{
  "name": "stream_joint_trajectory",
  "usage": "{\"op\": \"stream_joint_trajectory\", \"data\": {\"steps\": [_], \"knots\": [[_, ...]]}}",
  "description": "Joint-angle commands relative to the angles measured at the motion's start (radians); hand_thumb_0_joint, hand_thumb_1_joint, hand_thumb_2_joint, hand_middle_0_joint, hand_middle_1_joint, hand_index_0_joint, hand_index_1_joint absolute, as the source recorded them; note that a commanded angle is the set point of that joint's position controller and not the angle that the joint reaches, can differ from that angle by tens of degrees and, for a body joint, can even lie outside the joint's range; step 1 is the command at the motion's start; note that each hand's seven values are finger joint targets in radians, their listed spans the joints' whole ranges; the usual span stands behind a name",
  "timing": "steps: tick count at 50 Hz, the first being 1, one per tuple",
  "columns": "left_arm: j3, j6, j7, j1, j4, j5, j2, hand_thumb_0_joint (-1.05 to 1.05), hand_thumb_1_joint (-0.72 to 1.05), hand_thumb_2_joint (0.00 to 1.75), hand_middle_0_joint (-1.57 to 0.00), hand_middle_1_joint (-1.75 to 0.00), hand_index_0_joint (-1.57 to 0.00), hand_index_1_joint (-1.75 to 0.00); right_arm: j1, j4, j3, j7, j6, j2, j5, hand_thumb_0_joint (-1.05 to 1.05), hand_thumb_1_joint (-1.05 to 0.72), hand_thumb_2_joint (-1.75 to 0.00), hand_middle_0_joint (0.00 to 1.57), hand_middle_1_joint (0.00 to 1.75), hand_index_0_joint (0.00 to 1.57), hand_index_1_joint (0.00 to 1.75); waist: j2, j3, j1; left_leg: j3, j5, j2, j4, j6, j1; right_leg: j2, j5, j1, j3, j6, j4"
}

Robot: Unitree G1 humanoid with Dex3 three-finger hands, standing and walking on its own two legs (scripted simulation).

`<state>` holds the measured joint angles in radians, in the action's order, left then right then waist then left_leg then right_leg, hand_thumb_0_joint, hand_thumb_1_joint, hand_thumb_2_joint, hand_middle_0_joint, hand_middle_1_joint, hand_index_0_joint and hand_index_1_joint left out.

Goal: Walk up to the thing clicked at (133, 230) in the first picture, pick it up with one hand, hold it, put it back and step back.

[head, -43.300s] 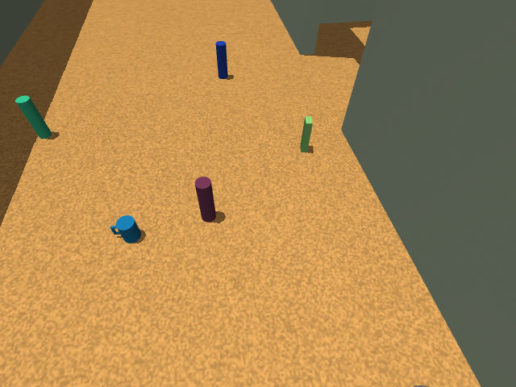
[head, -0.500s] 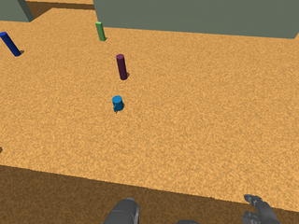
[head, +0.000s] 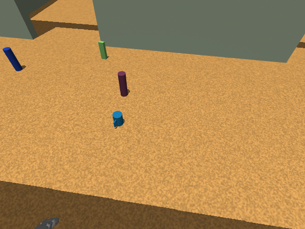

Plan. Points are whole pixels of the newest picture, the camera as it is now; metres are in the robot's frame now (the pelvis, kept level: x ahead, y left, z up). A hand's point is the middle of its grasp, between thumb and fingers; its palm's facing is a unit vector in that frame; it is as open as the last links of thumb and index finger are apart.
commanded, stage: step back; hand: left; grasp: from above
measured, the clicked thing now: (117, 120) +1.03 +0.26 -0.71
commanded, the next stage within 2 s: stand in 0.42 s
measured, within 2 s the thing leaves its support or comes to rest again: neither
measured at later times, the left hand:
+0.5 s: hand out of the picture +0.08 +0.28 -0.15, palm faces +0.06 -0.94 -0.35, open 7.4 cm
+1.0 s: hand out of the picture +0.07 +0.26 -0.13, palm faces -0.03 -0.94 -0.34, open 7.4 cm
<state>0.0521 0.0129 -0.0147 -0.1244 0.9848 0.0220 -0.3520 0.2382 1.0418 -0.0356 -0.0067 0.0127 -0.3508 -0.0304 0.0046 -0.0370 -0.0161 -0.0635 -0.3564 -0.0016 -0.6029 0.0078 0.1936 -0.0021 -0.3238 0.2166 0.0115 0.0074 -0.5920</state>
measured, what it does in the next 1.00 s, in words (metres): stands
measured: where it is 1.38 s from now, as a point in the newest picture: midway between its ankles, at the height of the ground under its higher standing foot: outside the picture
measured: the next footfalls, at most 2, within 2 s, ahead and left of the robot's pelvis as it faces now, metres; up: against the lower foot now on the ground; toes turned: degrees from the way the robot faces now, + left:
none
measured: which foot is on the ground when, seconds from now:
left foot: down 0.00-1.00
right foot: down 0.00-1.00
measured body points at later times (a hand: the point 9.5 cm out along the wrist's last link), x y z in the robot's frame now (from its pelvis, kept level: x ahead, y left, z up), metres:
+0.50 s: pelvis +0.01 +0.02 +0.01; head +0.02 +0.03 +0.46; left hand +0.08 +0.33 -0.13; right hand +0.13 -0.28 -0.11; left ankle -0.02 +0.13 -0.73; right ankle +0.00 -0.12 -0.73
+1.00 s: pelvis -0.02 +0.01 +0.02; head -0.02 +0.01 +0.47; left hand +0.07 +0.31 -0.11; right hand +0.04 -0.30 -0.11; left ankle -0.02 +0.13 -0.73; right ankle +0.00 -0.12 -0.73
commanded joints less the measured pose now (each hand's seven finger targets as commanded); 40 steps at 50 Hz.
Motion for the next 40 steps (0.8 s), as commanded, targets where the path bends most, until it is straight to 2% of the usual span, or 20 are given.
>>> {"op": "stream_joint_trajectory", "data": {"steps": [1, 2, 3, 4, 7, 10, 14, 16, 18, 20, 21, 22, 23, 24, 27, 29, 30, 32, 36, 40], "knots": [[0.045, 0.028, 0.017, 0.105, -0.075, -0.009, -0.224, 0.0, 0.9, 0.9, -0.2, -0.3, -0.2, -0.3, -0.037, -0.057, -0.046, 0.011, 0.047, -0.208, -0.001, 0.0, -0.9, -0.9, 0.2, 0.3, 0.2, 0.3, -0.018, -0.001, 0.008, -0.103, 0.283, -0.088, 0.16, -0.069, 0.013, -0.097, 0.214, 0.025, -0.097, 0.056, 0.119], [0.048, 0.031, 0.019, 0.102, -0.066, -0.011, -0.219, 0.0, 0.9, 0.9, -0.2, -0.3, -0.2, -0.3, -0.05, -0.06, -0.05, 0.013, 0.047, -0.221, 0.003, 0.0, -0.9, -0.9, 0.2, 0.3, 0.2, 0.3, 0.002, 0.024, 0.019, -0.133, 0.343, -0.123, 0.164, -0.088, 0.017, -0.066, 0.227, -0.022, -0.056, 0.041, 0.085], [0.049, 0.034, 0.021, 0.091, -0.06, -0.01, -0.219, 0.0, 0.9, 0.9, -0.2, -0.3, -0.2, -0.3, -0.052, -0.058, -0.05, 0.016, 0.048, -0.231, 0.007, 0.0, -0.9, -0.9, 0.2, 0.3, 0.2, 0.3, 0.016, 0.064, 0.023, -0.144, 0.429, -0.142, 0.152, -0.104, -0.006, -0.066, 0.269, -0.056, -0.051, 0.032, 0.067], [0.046, 0.034, 0.02, 0.096, -0.054, -0.012, -0.218, 0.0, 0.9, 0.9, -0.2, -0.3, -0.2, -0.3, -0.053, -0.058, -0.049, 0.018, 0.048, -0.227, 0.009, 0.0, -0.9, -0.9, 0.2, 0.3, 0.2, 0.3, 0.026, 0.077, 0.024, -0.134, 0.487, -0.135, 0.145, -0.101, -0.008, -0.063, 0.275, -0.074, -0.051, 0.035, 0.06], [0.042, 0.032, 0.021, 0.077, -0.041, -0.013, -0.217, 0.0, 0.9, 0.9, -0.2, -0.3, -0.2, -0.3, -0.087, -0.068, -0.051, 0.025, 0.041, -0.221, 0.011, 0.0, -0.9, -0.9, 0.2, 0.3, 0.2, 0.3, 0.077, 0.102, 0.032, -0.081, 0.508, -0.104, 0.109, -0.076, -0.001, -0.075, 0.314, -0.116, -0.051, 0.052, 0.062], [0.038, 0.028, 0.022, 0.069, -0.029, -0.011, -0.218, 0.0, 0.9, 0.9, -0.2, -0.3, -0.2, -0.3, -0.115, -0.077, -0.056, 0.027, 0.035, -0.219, 0.009, 0.0, -0.9, -0.9, 0.2, 0.3, 0.2, 0.3, 0.075, 0.099, 0.034, -0.076, 0.419, -0.093, 0.098, -0.076, 0.028, -0.081, 0.3, -0.125, -0.049, 0.06, 0.056], [0.036, 0.027, 0.021, 0.08, -0.016, -0.006, -0.232, 0.0, 0.9, 0.9, -0.2, -0.3, -0.2, -0.3, -0.153, -0.087, -0.052, 0.022, 0.028, -0.214, 0.006, 0.0, -0.9, -0.9, 0.2, 0.3, 0.2, 0.3, 0.031, 0.036, 0.037, -0.093, 0.21, -0.082, 0.111, -0.081, 0.102, -0.092, 0.168, -0.095, -0.082, 0.067, 0.091], [0.038, 0.029, 0.021, 0.082, -0.011, -0.004, -0.245, 0.0, 0.9, 0.9, -0.2, -0.3, -0.2, -0.3, -0.16, -0.083, -0.053, 0.019, 0.026, -0.212, 0.003, 0.0, -0.9, -0.9, 0.2, 0.3, 0.2, 0.3, 0.007, 0.034, 0.031, -0.082, 0.188, -0.07, 0.097, -0.075, 0.097, -0.119, 0.151, -0.084, -0.113, 0.079, 0.115], [0.039, 0.034, 0.023, 0.066, -0.003, -0.004, -0.253, 0.0, 0.9, 0.9, -0.2, -0.3, -0.2, -0.3, -0.167, -0.083, -0.049, 0.017, 0.029, -0.207, 0.006, 0.0, -0.9, -0.9, 0.2, 0.3, 0.2, 0.3, -0.015, 0.059, 0.034, -0.064, 0.251, -0.06, 0.069, -0.071, 0.071, -0.139, 0.221, -0.098, -0.128, 0.085, 0.126], [0.039, 0.034, 0.023, 0.095, -0.008, -0.008, -0.252, 0.0, 0.9, 0.9, -0.2, -0.3, -0.2, -0.3, -0.143, -0.07, -0.046, 0.018, 0.031, -0.203, 0.007, 0.0, -0.9, -0.9, 0.2, 0.3, 0.2, 0.3, -0.012, 0.068, 0.021, -0.068, 0.326, -0.064, 0.085, -0.065, 0.042, -0.136, 0.262, -0.093, -0.11, 0.078, 0.105], [0.009, 0.028, 0.024, 0.099, 0.013, -0.026, -0.205, 0.0, 0.9, 0.9, -0.2, -0.3, -0.2, -0.3, -0.178, -0.071, -0.035, 0.021, 0.033, -0.215, 0.019, 0.0, -0.9, -0.9, 0.2, 0.3, 0.2, 0.3, 0.033, 0.047, 0.013, -0.11, 0.514, -0.104, 0.156, -0.061, -0.053, -0.118, 0.434, -0.033, -0.106, 0.045, 0.117], [0.008, 0.021, 0.026, 0.092, 0.012, -0.031, -0.195, 0.0, 0.9, 0.9, -0.2, -0.3, -0.2, -0.3, -0.162, -0.063, -0.038, 0.024, 0.035, -0.229, 0.019, 0.0, -0.9, -0.9, 0.2, 0.3, 0.2, 0.3, 0.041, 0.069, 0.015, -0.126, 0.623, -0.131, 0.172, -0.059, -0.076, -0.097, 0.442, -0.068, -0.071, 0.024, 0.105], [0.005, 0.017, 0.028, 0.088, 0.016, -0.03, -0.199, 0.0, 0.9, 0.9, -0.2, -0.3, -0.2, -0.3, -0.162, -0.054, -0.038, 0.026, 0.036, -0.243, 0.02, 0.0, -0.9, -0.9, 0.2, 0.3, 0.2, 0.3, 0.049, 0.072, 0.021, -0.134, 0.664, -0.139, 0.186, -0.06, -0.069, -0.089, 0.417, -0.105, -0.062, 0.014, 0.113], [0.004, 0.016, 0.031, 0.08, 0.026, -0.03, -0.199, 0.0, 0.9, 0.9, -0.2, -0.3, -0.2, -0.3, -0.179, -0.052, -0.037, 0.027, 0.035, -0.242, 0.022, 0.0, -0.9, -0.9, 0.2, 0.3, 0.2, 0.3, 0.04, 0.097, 0.028, -0.118, 0.68, -0.135, 0.177, -0.06, -0.1, -0.095, 0.443, -0.133, -0.062, 0.016, 0.134], [0.001, 0.014, 0.029, 0.081, 0.047, -0.024, -0.204, 0.0, 0.9, 0.9, -0.2, -0.3, -0.2, -0.3, -0.182, -0.043, -0.025, 0.029, 0.027, -0.217, 0.029, 0.0, -0.9, -0.9, 0.2, 0.3, 0.2, 0.3, 0.036, 0.122, 0.018, -0.082, 0.664, -0.121, 0.214, -0.039, -0.141, -0.096, 0.464, -0.168, -0.058, 0.014, 0.164], [-0.002, 0.015, 0.028, 0.09, 0.058, -0.021, -0.205, 0.0, 0.9, 0.9, -0.2, -0.3, -0.2, -0.3, -0.204, -0.04, -0.019, 0.028, 0.024, -0.207, 0.03, 0.0, -0.9, -0.9, 0.2, 0.3, 0.2, 0.3, 0.018, 0.117, 0.023, -0.075, 0.586, -0.114, 0.244, -0.034, -0.121, -0.105, 0.447, -0.196, -0.064, 0.01, 0.198], [-0.005, 0.014, 0.027, 0.086, 0.065, -0.021, -0.204, 0.0, 0.9, 0.9, -0.2, -0.3, -0.2, -0.3, -0.213, -0.035, -0.016, 0.026, 0.021, -0.199, 0.03, 0.0, -0.9, -0.9, 0.2, 0.3, 0.2, 0.3, 0.01, 0.101, 0.025, -0.071, 0.509, -0.107, 0.262, -0.032, -0.132, -0.108, 0.402, -0.17, -0.069, 0.012, 0.222], [-0.006, 0.016, 0.025, 0.091, 0.074, -0.018, -0.208, 0.0, 0.9, 0.9, -0.2, -0.3, -0.2, -0.3, -0.216, -0.026, -0.016, 0.025, 0.021, -0.204, 0.028, 0.0, -0.9, -0.9, 0.2, 0.3, 0.2, 0.3, 0.013, 0.108, 0.022, -0.069, 0.491, -0.112, 0.281, -0.032, -0.13, -0.115, 0.398, -0.19, -0.073, 0.011, 0.239], [-0.012, 0.018, 0.024, 0.092, 0.091, -0.015, -0.212, 0.0, 0.9, 0.9, -0.2, -0.3, -0.2, -0.3, -0.225, -0.006, -0.013, 0.019, 0.015, -0.201, 0.027, 0.0, -0.9, -0.9, 0.2, 0.3, 0.2, 0.3, -0.002, 0.067, 0.022, -0.068, 0.336, -0.104, 0.32, -0.027, -0.095, -0.121, 0.283, -0.17, -0.085, 0.006, 0.288], [-0.017, 0.023, 0.021, 0.089, 0.108, -0.017, -0.209, 0.0, 0.9, 0.9, -0.2, -0.3, -0.2, -0.3, -0.21, 0.013, -0.01, 0.013, 0.019, -0.204, 0.025, 0.0, -0.9, -0.9, 0.2, 0.3, 0.2, 0.3, 0.011, 0.057, 0.025, -0.068, 0.301, -0.104, 0.348, -0.022, -0.079, -0.126, 0.253, -0.167, -0.092, 0.006, 0.3]]}}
